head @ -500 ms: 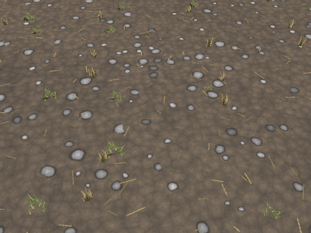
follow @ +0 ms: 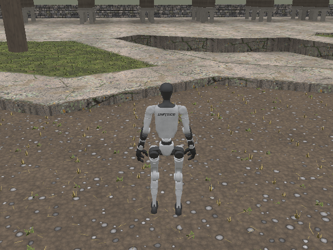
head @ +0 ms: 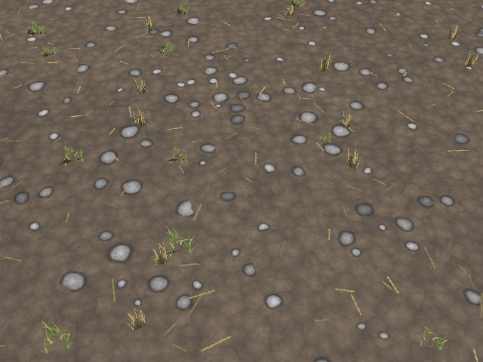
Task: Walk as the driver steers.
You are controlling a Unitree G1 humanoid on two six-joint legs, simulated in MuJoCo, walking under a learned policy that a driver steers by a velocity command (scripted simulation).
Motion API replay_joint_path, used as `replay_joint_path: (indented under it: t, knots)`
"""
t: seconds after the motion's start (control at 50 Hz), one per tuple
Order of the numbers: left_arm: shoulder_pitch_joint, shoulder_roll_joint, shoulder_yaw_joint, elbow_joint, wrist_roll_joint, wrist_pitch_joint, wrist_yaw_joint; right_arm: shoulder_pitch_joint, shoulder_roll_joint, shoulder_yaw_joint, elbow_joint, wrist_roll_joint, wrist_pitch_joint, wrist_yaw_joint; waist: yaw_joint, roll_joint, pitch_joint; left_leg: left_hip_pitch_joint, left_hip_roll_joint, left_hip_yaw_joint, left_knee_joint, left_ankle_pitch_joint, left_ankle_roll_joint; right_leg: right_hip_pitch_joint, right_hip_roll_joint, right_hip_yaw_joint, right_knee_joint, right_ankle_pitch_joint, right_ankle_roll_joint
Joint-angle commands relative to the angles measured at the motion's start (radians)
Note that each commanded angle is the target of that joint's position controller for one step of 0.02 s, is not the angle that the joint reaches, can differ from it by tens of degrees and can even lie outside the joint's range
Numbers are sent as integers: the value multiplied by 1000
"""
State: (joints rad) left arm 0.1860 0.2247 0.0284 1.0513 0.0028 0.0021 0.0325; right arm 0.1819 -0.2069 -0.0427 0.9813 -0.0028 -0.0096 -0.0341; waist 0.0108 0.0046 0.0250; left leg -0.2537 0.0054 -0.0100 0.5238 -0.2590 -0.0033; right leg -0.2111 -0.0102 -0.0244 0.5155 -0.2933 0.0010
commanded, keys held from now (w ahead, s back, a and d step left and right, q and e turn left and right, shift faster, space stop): shift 1.00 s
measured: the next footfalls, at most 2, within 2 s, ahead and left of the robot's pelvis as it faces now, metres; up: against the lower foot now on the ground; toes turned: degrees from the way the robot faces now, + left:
left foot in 1.60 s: +0.11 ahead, +0.17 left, +0.00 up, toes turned +4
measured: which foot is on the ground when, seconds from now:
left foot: down 0.00-1.00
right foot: down 0.00-1.00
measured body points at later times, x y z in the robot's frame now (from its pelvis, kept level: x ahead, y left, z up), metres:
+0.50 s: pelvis +0.00 +0.00 +0.00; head +0.01 -0.01 +0.45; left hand +0.02 +0.24 -0.15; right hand +0.04 -0.25 -0.15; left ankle +0.01 +0.12 -0.74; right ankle -0.01 -0.12 -0.74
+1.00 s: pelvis +0.00 -0.01 +0.00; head +0.01 -0.01 +0.45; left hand +0.00 +0.23 -0.15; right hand +0.01 -0.24 -0.16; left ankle +0.01 +0.12 -0.74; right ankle -0.01 -0.12 -0.74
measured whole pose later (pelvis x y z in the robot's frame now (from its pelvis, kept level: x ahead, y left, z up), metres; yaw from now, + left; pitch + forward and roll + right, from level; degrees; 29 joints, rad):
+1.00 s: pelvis +0.00 -0.01 +0.00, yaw +0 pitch -1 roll +0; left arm 0.28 0.16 0.02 1.12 0.00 -0.01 0.04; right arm 0.24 -0.17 -0.03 1.12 0.00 0.00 -0.05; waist 0.00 0.00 0.03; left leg -0.23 0.01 -0.01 0.48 -0.24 -0.02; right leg -0.19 0.00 -0.03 0.48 -0.27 -0.01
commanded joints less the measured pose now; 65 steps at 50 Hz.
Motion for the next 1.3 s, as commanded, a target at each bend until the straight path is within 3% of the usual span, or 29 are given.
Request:
replay_joint_path:
  t: [0.02, 0.6, 1.28, 1.3]
  knots:
    - [28, 96, 16, -15, 0, -5, 6, 14, -104, -22, -22, 0, -4, -5, -1, 1, -42, 53, 40, -30, -67, 265, 39, -9, -31, 27, -76, 199, -26]
    - [103, 46, 7, 51, -1, -12, 10, 62, -68, -10, 101, 2, 7, -14, -9, -6, 23, 34, 22, -13, -117, 107, 19, -32, -25, 28, -140, 71, -28]
    - [182, 20, 2, 49, -5, -15, 10, 124, -49, 4, 127, 6, 6, -17, -10, -4, 30, 33, 20, -9, -109, 142, 17, -25, -19, 24, -133, 126, -30]
    - [219, 25, 7, 65, -9, -12, 13, 155, -42, 3, 143, 10, 8, -18, -6, -16, -20, 42, -15, 31, -78, -73, 25, -3, -3, 12, -135, -106, -45]
Velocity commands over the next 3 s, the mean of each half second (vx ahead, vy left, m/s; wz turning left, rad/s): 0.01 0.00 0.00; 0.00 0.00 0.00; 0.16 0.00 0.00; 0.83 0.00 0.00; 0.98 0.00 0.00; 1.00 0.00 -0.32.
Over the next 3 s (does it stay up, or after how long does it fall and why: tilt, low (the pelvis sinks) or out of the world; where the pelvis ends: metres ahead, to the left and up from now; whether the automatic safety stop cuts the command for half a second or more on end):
stays up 1.24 0.09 -0.02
